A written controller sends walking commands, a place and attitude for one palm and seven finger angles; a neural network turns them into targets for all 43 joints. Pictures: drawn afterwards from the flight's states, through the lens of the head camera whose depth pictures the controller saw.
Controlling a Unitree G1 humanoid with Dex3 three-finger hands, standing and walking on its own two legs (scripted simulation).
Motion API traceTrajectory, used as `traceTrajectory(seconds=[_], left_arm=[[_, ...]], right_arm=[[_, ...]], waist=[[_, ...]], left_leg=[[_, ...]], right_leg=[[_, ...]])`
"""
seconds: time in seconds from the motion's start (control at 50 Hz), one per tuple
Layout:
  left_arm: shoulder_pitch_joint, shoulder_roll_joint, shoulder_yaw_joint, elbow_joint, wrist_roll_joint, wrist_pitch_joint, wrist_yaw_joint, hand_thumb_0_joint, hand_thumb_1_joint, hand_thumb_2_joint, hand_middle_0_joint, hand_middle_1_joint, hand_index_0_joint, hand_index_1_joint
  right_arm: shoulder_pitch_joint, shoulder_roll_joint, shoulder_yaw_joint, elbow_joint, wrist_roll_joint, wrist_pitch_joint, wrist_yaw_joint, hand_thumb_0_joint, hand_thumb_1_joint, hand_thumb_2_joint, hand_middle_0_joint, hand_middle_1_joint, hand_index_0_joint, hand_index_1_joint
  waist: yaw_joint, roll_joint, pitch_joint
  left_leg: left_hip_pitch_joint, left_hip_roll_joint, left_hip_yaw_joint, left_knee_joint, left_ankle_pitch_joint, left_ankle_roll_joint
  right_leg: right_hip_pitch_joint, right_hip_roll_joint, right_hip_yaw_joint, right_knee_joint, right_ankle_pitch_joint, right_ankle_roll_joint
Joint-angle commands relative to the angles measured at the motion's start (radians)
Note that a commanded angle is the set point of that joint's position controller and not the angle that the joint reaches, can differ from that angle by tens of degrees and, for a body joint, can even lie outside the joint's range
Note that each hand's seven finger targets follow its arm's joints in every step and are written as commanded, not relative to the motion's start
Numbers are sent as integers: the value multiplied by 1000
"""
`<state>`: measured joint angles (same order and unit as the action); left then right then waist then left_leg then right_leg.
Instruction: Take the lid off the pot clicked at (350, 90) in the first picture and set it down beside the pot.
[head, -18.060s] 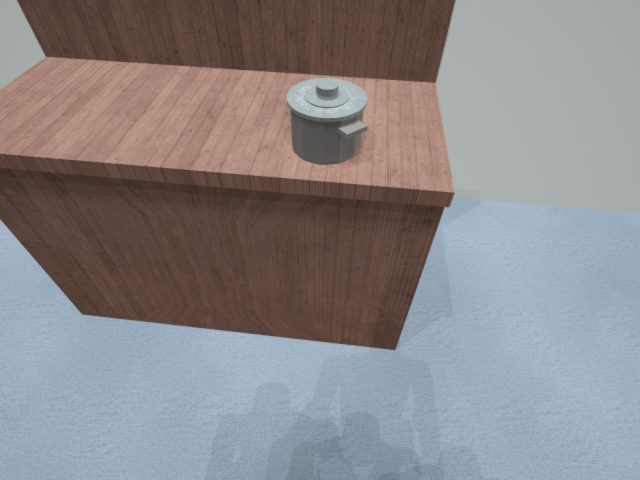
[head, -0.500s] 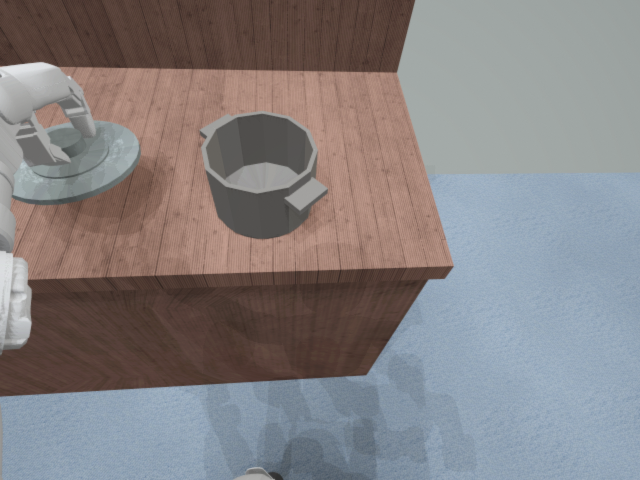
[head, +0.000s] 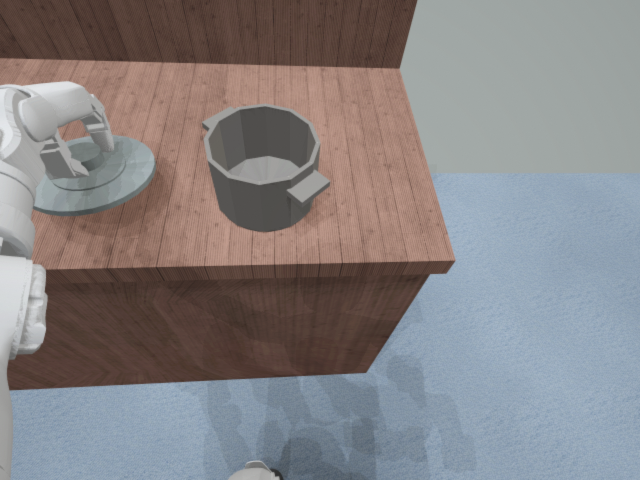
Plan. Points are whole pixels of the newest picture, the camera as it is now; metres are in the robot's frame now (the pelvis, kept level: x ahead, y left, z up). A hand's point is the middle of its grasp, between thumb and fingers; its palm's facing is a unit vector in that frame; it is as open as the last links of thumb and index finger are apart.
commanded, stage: lower the lid onto the table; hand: left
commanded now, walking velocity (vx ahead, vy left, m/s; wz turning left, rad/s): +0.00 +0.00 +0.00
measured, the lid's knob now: (83, 157) +0.51 +0.29 +0.09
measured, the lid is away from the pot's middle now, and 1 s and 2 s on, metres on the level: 0.23 0.24 0.24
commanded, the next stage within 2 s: open the fingers wide in 0.96 s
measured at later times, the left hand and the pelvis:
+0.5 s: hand (78, 168) +0.48 +0.28 +0.09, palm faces -0.51 -0.13 -0.85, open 7.7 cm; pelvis +0.00 -0.01 -0.01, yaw -2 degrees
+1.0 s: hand (79, 178) +0.49 +0.29 +0.06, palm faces -0.52 -0.13 -0.84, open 7.8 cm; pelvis +0.00 +0.00 -0.02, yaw -2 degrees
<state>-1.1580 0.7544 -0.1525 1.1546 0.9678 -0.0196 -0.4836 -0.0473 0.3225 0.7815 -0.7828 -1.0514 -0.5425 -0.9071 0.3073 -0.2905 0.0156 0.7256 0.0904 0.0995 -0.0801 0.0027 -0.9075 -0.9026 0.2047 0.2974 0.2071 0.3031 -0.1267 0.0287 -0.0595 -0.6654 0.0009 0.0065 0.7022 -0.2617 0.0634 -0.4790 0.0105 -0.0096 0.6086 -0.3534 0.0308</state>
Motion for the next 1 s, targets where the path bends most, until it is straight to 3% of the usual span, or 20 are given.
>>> traceTrajectory(seconds=[0.0, 0.1, 0.16, 0.22, 0.32, 0.34, 0.4, 0.46, 0.54, 0.58, 0.64, 0.66, 0.74, 0.8, 0.82, 0.84, 0.88, 0.92, 0.94, 0.98], left_arm=[[-609, 300, 91, -238, 4, -3, 72, 0, 705, 960, -905, -1114, -767, -1035], [-564, 298, 85, -148, 13, 2, 82, 0, 705, 960, -905, -1114, -767, -1035], [-604, 364, 130, -237, 31, -18, 93, 0, 705, 960, -905, -1114, -767, -1035], [-535, 338, 121, -172, 9, -24, 85, 0, 705, 960, -905, -1114, -767, -1035], [-550, 331, 115, -219, 14, -33, 86, 0, 705, 960, -905, -1114, -767, -1035], [-536, 390, 158, -189, 26, -33, 93, 0, 705, 960, -905, -1114, -767, -1035], [-523, 358, 126, -146, 22, -27, 90, 0, 705, 960, -905, -1114, -767, -1035], [-532, 355, 118, -163, 31, -37, 96, 0, 705, 960, -905, -1114, -767, -1035], [-531, 404, 155, -184, 25, -52, 100, 0, 705, 960, -905, -1114, -767, -1035], [-507, 350, 113, -136, 20, -47, 95, 0, 705, 960, -905, -1114, -767, -1035], [-541, 390, 138, -192, 29, -57, 104, 0, 705, 960, -905, -1114, -767, -1035], [-510, 330, 102, -143, 30, -55, 101, 0, 705, 960, -905, -1114, -767, -1035], [-511, 344, 118, -134, 30, -55, 105, 0, 705, 960, -905, -1114, -767, -1035], [-471, 327, 104, -55, 32, -47, 103, 0, 705, 960, -905, -1114, -767, -1035], [-470, 314, 98, -80, 24, -57, 99, 0, 705, 960, -905, -1114, -767, -1035], [-492, 364, 122, -77, 42, -53, 107, 0, 705, 960, -905, -1114, -767, -1035], [-481, 300, 78, -51, 45, -50, 105, 0, 705, 960, -905, -1114, -767, -1035], [-480, 289, 79, -67, 30, -59, 99, 0, 705, 960, -905, -1114, -767, -1035], [-505, 352, 109, -70, 48, -56, 105, 0, 705, 960, -905, -1114, -767, -1035], [-495, 310, 79, -48, 41, -56, 101, 0, 705, 960, -905, -1114, -767, -1035]], right_arm=[[123, -197, -67, -52, -10, -22, -17, 0, -900, -900, 200, 300, 200, 300], [132, -200, -63, -44, -4, -15, -22, 0, -900, -900, 200, 300, 200, 300], [138, -197, -64, -55, -9, -16, -28, 0, -900, -900, 200, 300, 200, 300], [150, -196, -60, -48, -5, -14, -32, 0, -900, -900, 200, 300, 200, 300], [156, -196, -65, -45, -7, -7, -33, 0, -900, -900, 200, 300, 200, 300], [165, -200, -69, -41, -10, -1, -32, 0, -900, -900, 200, 300, 200, 300], [162, -204, -67, -39, -3, 6, -31, 0, -900, -900, 200, 300, 200, 300], [163, -200, -65, -37, -3, 8, -36, 0, -900, -900, 200, 300, 200, 300], [169, -201, -64, -37, -6, 10, -43, 0, -900, -900, 200, 300, 200, 300], [167, -202, -62, -32, -2, 10, -41, 0, -900, -900, 200, 300, 200, 300], [172, -201, -64, -30, -5, 10, -46, 0, -900, -900, 200, 300, 200, 300], [173, -199, -64, -30, -3, 9, -45, 0, -900, -900, 200, 300, 200, 300], [177, -200, -66, -27, -9, 16, -41, 0, -900, -900, 200, 300, 200, 300], [174, -202, -60, -30, -3, 21, -37, 0, -900, -900, 200, 300, 200, 300], [165, -199, -51, -35, -3, 18, -41, 0, -900, -900, 200, 300, 200, 300], [173, -204, -58, -30, -5, 27, -41, 0, -900, -900, 200, 300, 200, 300], [176, -199, -56, -31, -4, 25, -38, 0, -900, -900, 200, 300, 200, 300], [171, -196, -49, -37, -4, 23, -42, 0, -900, -900, 200, 300, 200, 300], [182, -203, -55, -32, -8, 31, -41, 0, -900, -900, 200, 300, 200, 300], [181, -201, -52, -36, -6, 30, -41, 0, -900, -900, 200, 300, 200, 300]], waist=[[-19, 151, -476], [-25, 121, -421], [-14, 192, -521], [-15, 142, -480], [-19, 184, -511], [-20, 158, -519], [-32, 137, -455], [-34, 190, -469], [-34, 176, -516], [-45, 158, -450], [-41, 205, -519], [-47, 197, -481], [-50, 179, -502], [-59, 126, -415], [-50, 133, -434], [-53, 142, -455], [-62, 149, -423], [-57, 134, -441], [-59, 153, -466], [-68, 141, -435]], left_leg=[[622, 0, -70, -22, 324, 6], [546, -2, -57, -23, 253, 7], [609, 0, -59, -1, 355, 5], [567, 1, -46, 5, 372, 9], [601, 6, -44, 24, 433, 9], [583, 5, -44, 30, 404, 9], [513, -1, -37, 21, 307, 12], [538, 4, -41, 32, 328, 9], [540, 7, -35, 48, 362, 11], [499, 5, -34, 48, 315, 11], [547, 16, -39, 59, 369, 7], [536, 12, -47, 65, 370, 5], [523, 14, -42, 75, 360, 5], [432, 7, -38, 76, 272, 8], [435, 8, -34, 80, 300, 9], [438, 12, -41, 82, 276, 5], [428, 12, -45, 87, 257, 5], [422, 11, -40, 94, 272, 10], [421, 15, -46, 96, 240, 5], [397, 12, -48, 97, 208, 7]], right_leg=[[-181, 69, -59, -69, 213, -66], [-196, 71, -57, -63, 191, -64], [-174, 70, -48, -50, 236, -66], [-177, 75, -57, -41, 249, -62], [-199, 79, -55, -32, 267, -61], [-183, 80, -46, -34, 266, -56], [-198, 78, -49, -37, 238, -58], [-225, 79, -48, -28, 228, -61], [-201, 80, -41, -14, 261, -55], [-237, 80, -48, -15, 235, -56], [-237, 80, -43, -2, 246, -55], [-273, 82, -51, 1, 231, -58], [-274, 83, -49, 11, 226, -54], [-294, 84, -53, 17, 196, -57], [-290, 86, -60, 33, 201, -59], [-295, 84, -50, 30, 186, -56], [-335, 86, -58, 35, 168, -60], [-327, 88, -62, 49, 170, -60], [-328, 86, -54, 49, 154, -57], [-348, 86, -57, 51, 143, -60]])
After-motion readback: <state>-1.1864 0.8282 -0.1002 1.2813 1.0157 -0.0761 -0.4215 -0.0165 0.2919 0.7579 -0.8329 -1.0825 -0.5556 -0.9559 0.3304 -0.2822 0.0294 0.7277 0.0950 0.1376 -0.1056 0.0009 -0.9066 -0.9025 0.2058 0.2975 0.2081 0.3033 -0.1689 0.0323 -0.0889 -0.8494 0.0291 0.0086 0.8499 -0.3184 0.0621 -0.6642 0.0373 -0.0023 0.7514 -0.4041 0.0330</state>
